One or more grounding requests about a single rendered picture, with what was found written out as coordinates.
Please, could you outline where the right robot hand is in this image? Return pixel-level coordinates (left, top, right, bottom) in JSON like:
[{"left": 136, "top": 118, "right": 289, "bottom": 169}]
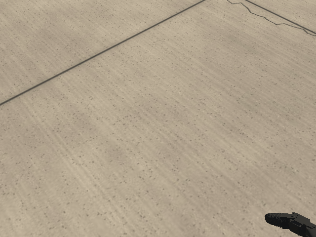
[{"left": 265, "top": 212, "right": 316, "bottom": 237}]

